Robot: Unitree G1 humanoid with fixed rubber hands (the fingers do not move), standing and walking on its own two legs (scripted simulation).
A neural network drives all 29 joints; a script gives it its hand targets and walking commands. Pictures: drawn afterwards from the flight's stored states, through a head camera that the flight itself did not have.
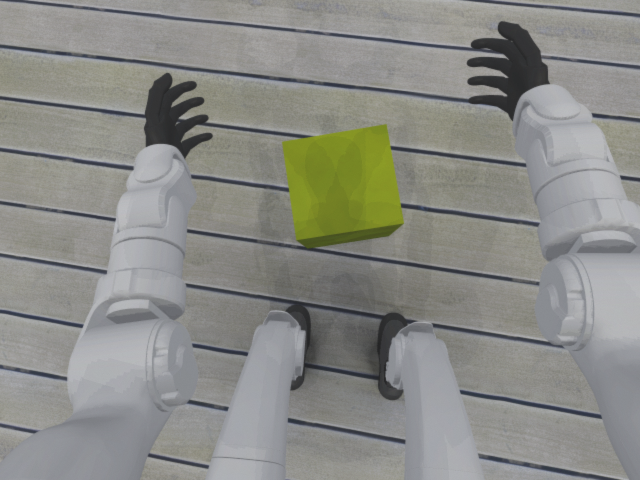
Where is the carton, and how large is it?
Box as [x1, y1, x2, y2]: [282, 124, 403, 248]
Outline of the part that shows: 386,124 282,142 296,239 308,248 389,235 403,223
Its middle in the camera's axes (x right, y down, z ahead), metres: +0.05 -0.09 +0.88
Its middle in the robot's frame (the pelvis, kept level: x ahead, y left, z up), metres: +0.50 +0.04 -0.52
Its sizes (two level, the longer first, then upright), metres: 0.210 0.200 0.250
